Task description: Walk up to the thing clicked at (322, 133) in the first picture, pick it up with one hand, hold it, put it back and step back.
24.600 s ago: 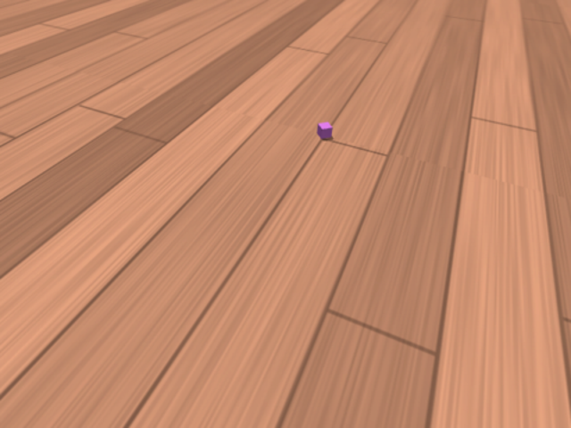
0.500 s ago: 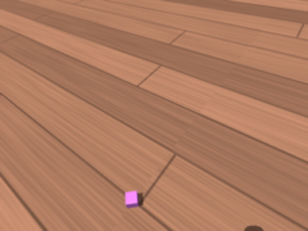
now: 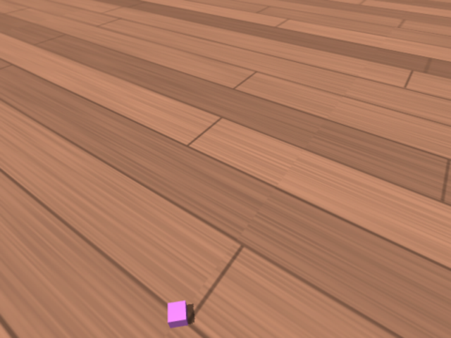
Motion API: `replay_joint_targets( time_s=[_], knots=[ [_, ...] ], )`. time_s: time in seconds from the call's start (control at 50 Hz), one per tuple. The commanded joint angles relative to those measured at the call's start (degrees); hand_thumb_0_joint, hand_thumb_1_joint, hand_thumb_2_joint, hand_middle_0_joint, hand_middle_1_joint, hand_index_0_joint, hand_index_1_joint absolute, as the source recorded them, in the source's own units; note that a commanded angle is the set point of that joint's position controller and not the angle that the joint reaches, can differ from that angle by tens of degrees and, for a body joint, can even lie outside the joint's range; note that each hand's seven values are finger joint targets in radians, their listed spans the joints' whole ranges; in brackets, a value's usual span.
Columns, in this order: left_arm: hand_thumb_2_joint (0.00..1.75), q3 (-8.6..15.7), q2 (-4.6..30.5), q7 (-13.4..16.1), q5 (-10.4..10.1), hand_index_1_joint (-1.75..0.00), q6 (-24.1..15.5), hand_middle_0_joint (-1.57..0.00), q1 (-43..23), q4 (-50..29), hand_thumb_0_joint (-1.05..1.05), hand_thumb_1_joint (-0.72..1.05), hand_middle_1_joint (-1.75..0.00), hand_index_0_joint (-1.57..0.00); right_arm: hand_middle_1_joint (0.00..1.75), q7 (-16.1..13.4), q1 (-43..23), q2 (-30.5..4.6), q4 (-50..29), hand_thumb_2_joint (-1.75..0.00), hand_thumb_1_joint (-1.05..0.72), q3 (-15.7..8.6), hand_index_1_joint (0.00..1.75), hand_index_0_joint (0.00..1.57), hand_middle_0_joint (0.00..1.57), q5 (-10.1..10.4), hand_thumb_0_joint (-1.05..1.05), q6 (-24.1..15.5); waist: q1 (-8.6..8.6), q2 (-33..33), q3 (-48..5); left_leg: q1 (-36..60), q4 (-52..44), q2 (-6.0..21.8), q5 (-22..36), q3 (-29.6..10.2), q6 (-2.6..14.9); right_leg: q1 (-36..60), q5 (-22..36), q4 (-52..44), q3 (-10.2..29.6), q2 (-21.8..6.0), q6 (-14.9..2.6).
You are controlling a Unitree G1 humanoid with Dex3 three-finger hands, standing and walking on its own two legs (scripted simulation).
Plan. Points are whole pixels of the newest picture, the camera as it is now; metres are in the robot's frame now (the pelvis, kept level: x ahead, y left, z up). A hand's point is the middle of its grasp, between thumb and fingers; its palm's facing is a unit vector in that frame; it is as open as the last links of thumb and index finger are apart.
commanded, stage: walk up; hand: left
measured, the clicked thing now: (177, 314) +0.43 +0.22 -0.73
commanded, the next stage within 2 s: none
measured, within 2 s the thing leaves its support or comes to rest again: neither
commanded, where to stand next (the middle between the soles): +0.07 +0.01 m, yaw -6 degrees
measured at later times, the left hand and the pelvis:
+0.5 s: hand out of the picture +0.10 +0.27 -0.16, palm faces -0.09 -0.92 -0.38, open 7.4 cm; pelvis -0.02 +0.00 -0.01, yaw -4 degrees
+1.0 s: hand out of the picture +0.03 +0.29 -0.16, palm faces -0.04 -0.93 -0.38, open 7.4 cm; pelvis -0.08 +0.03 -0.01, yaw -2 degrees
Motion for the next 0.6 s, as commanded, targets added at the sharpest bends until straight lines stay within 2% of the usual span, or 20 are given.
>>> replay_joint_targets(
  time_s=[0.0, 0.04, 0.1, 0.16, 0.2, 0.22, 0.24, 0.26, 0.28, 0.34, 0.38, 0.42, 0.44, 0.46, 0.48, 0.5, 0.52, 0.54, 0.56, 0.58],
  knots=[
    [0.90, 4.70, 17.03, 1.37, -0.71, -0.30, -1.78, -0.20, 0.79, -5.28, 0.00, 0.90, -0.30, -0.20, 0.30, -1.48, -2.38, -11.91, -5.81, -0.90, -0.90, -3.26, 0.30, 0.20, 0.20, 0.30, 0.00, -2.88, 1.77, -8.47, 3.94, -16.40, 10.52, -1.42, -10.44, -2.87, 1.21, 6.14, 8.91, -15.86, 26.99, -21.02, -13.65],
    [0.90, 3.41, 14.47, 2.08, -1.12, -0.30, -2.61, -0.20, 0.70, -4.96, 0.00, 0.90, -0.30, -0.20, 0.30, -1.01, -2.58, -9.62, -4.91, -0.90, -0.90, -2.69, 0.30, 0.20, 0.20, 0.31, 0.00, -2.75, 1.12, -8.21, 1.29, -16.65, 8.29, -0.72, -5.19, -3.11, 0.94, 10.86, 21.15, -13.39, 19.80, -17.34, -10.71],
    [0.90, 2.44, 13.71, 2.65, -1.41, -0.30, -2.53, -0.20, -1.72, -5.07, 0.00, 0.90, -0.30, -0.20, 0.30, -0.99, -2.09, -7.89, -4.06, -0.90, -0.90, -1.96, 0.30, 0.20, 0.20, 0.73, 0.00, -2.39, 0.47, -8.93, -1.93, -6.82, 0.21, -1.01, 2.04, -1.22, 0.13, 6.52, 40.22, -8.08, 12.85, -14.38, -7.89],
    [0.90, 2.23, 13.83, 3.02, -2.45, -0.30, -0.41, -0.20, -6.98, -6.76, 0.00, 0.90, -0.30, -0.20, 0.30, -1.89, -0.95, -8.01, -2.14, -0.90, -0.90, -2.48, 0.30, 0.20, 0.20, 1.14, 0.00, -2.12, -1.31, -10.64, -2.57, -1.06, -7.57, -3.53, 13.17, 2.45, -0.10, 2.74, 44.40, -0.51, 7.47, -11.46, -5.75],
    [0.90, 2.23, 13.35, 2.87, -2.88, -0.30, 1.28, -0.20, -9.24, -8.43, 0.00, 0.90, -0.30, -0.20, 0.30, -2.81, 0.42, -9.26, -1.27, -0.90, -0.90, -2.95, 0.30, 0.20, 0.20, 0.98, 0.00, -1.95, -2.23, -9.47, -2.61, 2.85, -13.30, -3.24, 26.37, 2.49, 0.25, -1.16, 36.18, 3.78, 6.54, -9.08, -2.94],
    [0.90, 2.04, 12.17, 2.77, -3.17, -0.30, 2.09, -0.20, -8.91, -9.12, 0.00, 0.90, -0.30, -0.20, 0.30, -3.15, 0.03, -12.04, -1.41, -0.90, -0.90, -3.73, 0.30, 0.20, 0.20, 0.60, 0.00, -1.81, -1.87, -5.57, -3.77, 6.06, -11.31, 1.41, 38.95, -2.20, 1.70, -5.67, 27.54, 6.30, 6.28, -6.21, -1.02],
    [0.90, 1.98, 10.45, 2.85, -3.54, -0.30, 2.70, -0.20, -8.10, -9.61, 0.00, 0.90, -0.30, -0.20, 0.30, -3.39, 0.19, -15.35, -2.38, -0.90, -0.90, -4.58, 0.30, 0.20, 0.20, 0.40, 0.00, -1.75, -2.10, -0.26, -6.49, 7.10, -14.14, 10.68, 48.37, -12.05, 6.51, -7.58, 16.59, 13.98, 5.18, -1.58, 0.77],
    [0.90, 2.22, 10.37, 3.19, -3.49, -0.30, 3.69, -0.20, -6.24, -8.81, 0.00, 0.90, -0.30, -0.20, 0.30, -3.31, -1.48, -16.64, -3.26, -0.90, -0.90, -4.84, 0.30, 0.20, 0.20, 0.70, 0.00, -1.62, -1.07, 5.26, -7.09, 5.85, -17.00, 18.62, 55.89, -19.64, 12.66, -8.61, -14.76, 23.80, 4.69, 1.83, 1.34],
    [0.90, 2.96, 11.75, 3.65, -3.01, -0.30, 4.69, -0.20, -4.73, -7.81, 0.00, 0.90, -0.30, -0.20, 0.30, -3.49, -1.67, -18.50, -3.42, -0.90, -0.90, -5.55, 0.30, 0.20, 0.20, 0.56, 0.00, -1.53, -1.86, 7.26, -8.48, 5.18, -16.57, 22.78, 56.84, -24.04, 17.20, -7.88, -21.63, 33.25, 8.28, 1.49, 1.41],
    [0.90, 3.67, 12.25, 3.15, -2.58, -0.30, 5.32, -0.20, -4.75, -6.45, 0.00, 0.90, -0.30, -0.20, 0.30, -4.29, -6.23, -14.49, -5.07, -0.90, -0.90, -4.70, 0.30, 0.20, 0.20, 0.12, 0.00, -1.44, 0.21, 3.02, -8.18, 3.38, -14.07, 15.49, 48.54, -14.12, 13.01, -10.84, -16.57, 39.24, 11.97, 0.71, 0.97],
    [0.90, 3.46, 11.78, 2.62, -2.84, -0.30, 4.56, -0.20, -2.60, -5.69, 0.00, 0.90, -0.30, -0.20, 0.30, -3.84, -7.03, -13.61, -5.21, -0.90, -0.90, -4.29, 0.30, 0.20, 0.20, -0.12, 0.00, -1.85, 0.98, 4.70, -9.42, 2.77, -14.39, 12.18, 30.42, -10.18, 10.94, -9.68, -12.55, 33.62, 9.77, -0.15, 0.86],
    [0.90, 2.86, 11.14, 2.17, -3.10, -0.30, 2.86, -0.20, -3.07, -4.47, 0.00, 0.90, -0.30, -0.20, 0.30, -2.52, -8.01, -12.41, -5.45, -0.90, -0.90, -3.91, 0.30, 0.20, 0.20, -1.17, 0.00, -1.49, -0.61, 7.92, -9.80, 4.41, -15.46, 9.45, 10.37, -8.55, 10.37, -7.80, -13.16, 17.38, 4.92, -2.49, 2.01],
    [0.90, 2.78, 11.42, 2.05, -2.87, -0.30, 1.63, -0.20, -3.82, -4.55, 0.00, 0.90, -0.30, -0.20, 0.30, -1.60, -7.35, -12.72, -5.79, -0.90, -0.90, -4.06, 0.30, 0.20, 0.20, -2.10, 0.00, -0.91, -2.13, 10.12, -9.73, 4.61, -16.12, 8.28, 3.86, -8.62, 10.60, -6.65, -14.97, 10.74, 2.30, -2.14, 2.88],
    [0.90, 3.06, 11.57, 2.33, -2.38, -0.30, 0.59, -0.20, -2.07, -3.68, 0.00, 0.90, -0.30, -0.20, 0.30, -0.70, -7.82, -13.51, -6.29, -0.90, -0.90, -4.42, 0.30, 0.20, 0.20, -2.65, 0.00, 0.04, -1.61, 12.33, -9.21, 2.36, -15.78, 8.69, 0.77, -9.32, 11.28, -2.99, -15.13, 4.54, 0.82, -1.89, 3.20],
    [0.90, 3.41, 11.72, 2.85, -1.83, -0.30, -0.27, -0.20, 0.62, -1.90, 0.00, 0.90, -0.30, -0.20, 0.30, 0.00, -7.66, -14.16, -6.56, -0.90, -0.90, -4.78, 0.30, 0.20, 0.20, -2.89, 0.00, 1.11, -0.66, 11.77, -8.25, -0.68, -13.28, 7.70, -0.98, -8.04, 11.15, 1.84, -10.98, -3.87, -0.85, -0.97, 3.12],
    [0.90, 3.56, 11.63, 3.52, -1.39, -0.30, -1.19, -0.20, 3.51, -0.15, 0.00, 0.90, -0.30, -0.20, 0.30, 0.35, -7.78, -12.72, -6.28, -0.90, -0.90, -4.42, 0.30, 0.20, 0.20, -2.59, 0.00, 2.01, 0.97, 7.85, -7.52, -3.16, -5.99, 5.89, 1.20, -5.14, 9.51, 6.20, -4.45, -13.63, -0.92, -0.56, 3.07],
    [0.90, 4.13, 14.48, 4.09, -0.33, -0.30, -2.21, -0.20, 2.69, -0.06, 0.00, 0.90, -0.30, -0.20, 0.30, 0.40, -6.48, -8.12, -6.23, -0.90, -0.90, -3.06, 0.30, 0.20, 0.20, -1.81, 0.00, 2.41, 1.27, 0.17, -5.32, -13.62, 2.17, 3.00, 1.21, -3.44, 5.82, 12.37, -4.09, -14.72, 8.80, -4.38, 2.09],
    [0.90, 5.55, 20.53, 3.97, 0.08, -0.30, -0.30, -0.20, -5.42, -3.76, 0.00, 0.90, -0.30, -0.20, 0.30, -0.59, -7.12, -5.45, -6.97, -0.90, -0.90, -1.89, 0.30, 0.20, 0.20, 0.42, 0.00, 2.13, 0.10, -15.21, 4.72, -26.05, 10.30, -5.08, -3.52, -1.15, 0.58, 1.73, 14.84, -13.16, 27.48, -19.37, -3.83],
    [0.90, 5.66, 25.00, 4.21, -0.01, -0.30, 0.49, -0.20, -8.79, -7.13, 0.00, 0.90, -0.30, -0.20, 0.30, -1.84, -10.11, -9.71, -7.66, -0.90, -0.90, -3.47, 0.30, 0.20, 0.20, 0.80, 0.00, 2.64, 2.49, -15.83, 5.40, -17.68, 19.01, -5.08, -13.08, -8.25, -0.08, -12.45, 22.71, -13.06, 33.40, -28.39, -14.10],
    [0.90, 5.46, 23.96, 4.36, -0.26, -0.30, 0.50, -0.20, -12.80, -8.50, 0.00, 0.90, -0.30, -0.20, 0.30, -2.10, -7.71, -12.73, -6.32, -0.90, -0.90, -4.97, 0.30, 0.20, 0.20, 0.87, 0.00, 2.69, -0.29, -16.49, 7.27, -10.67, 24.64, -2.26, -12.86, -9.93, -0.17, -18.72, 27.81, -11.74, 32.02, -29.32, -16.12]
  ],
)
